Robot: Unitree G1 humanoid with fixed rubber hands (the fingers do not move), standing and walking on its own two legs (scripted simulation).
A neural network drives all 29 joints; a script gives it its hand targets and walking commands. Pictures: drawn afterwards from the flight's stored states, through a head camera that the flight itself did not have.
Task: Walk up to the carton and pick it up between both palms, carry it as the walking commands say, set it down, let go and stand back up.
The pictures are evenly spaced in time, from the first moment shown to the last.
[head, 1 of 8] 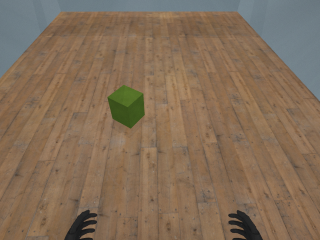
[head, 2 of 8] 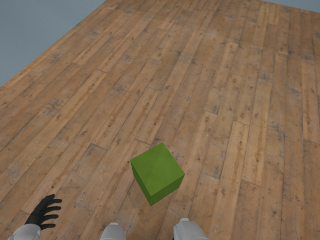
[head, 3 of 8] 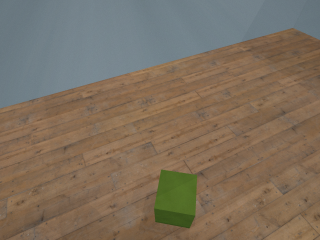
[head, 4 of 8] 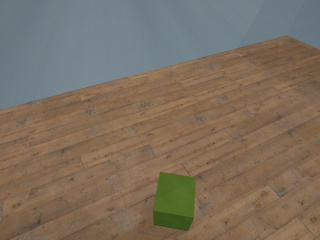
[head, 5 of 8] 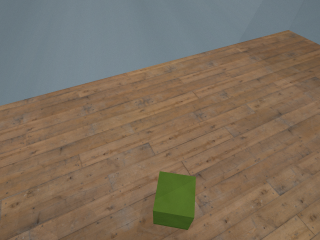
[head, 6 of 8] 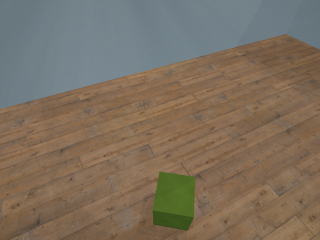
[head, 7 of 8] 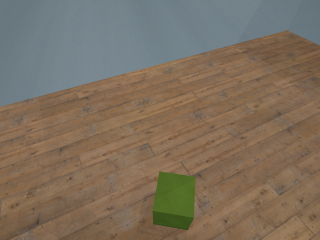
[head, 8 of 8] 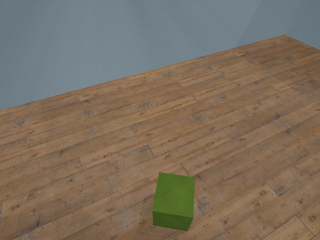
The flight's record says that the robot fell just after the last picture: no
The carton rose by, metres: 0.00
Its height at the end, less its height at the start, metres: +0.00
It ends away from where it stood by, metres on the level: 0.00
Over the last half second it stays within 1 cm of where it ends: yes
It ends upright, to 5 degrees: yes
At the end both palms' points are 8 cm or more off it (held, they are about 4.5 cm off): yes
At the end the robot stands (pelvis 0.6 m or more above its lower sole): yes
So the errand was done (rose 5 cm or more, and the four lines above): no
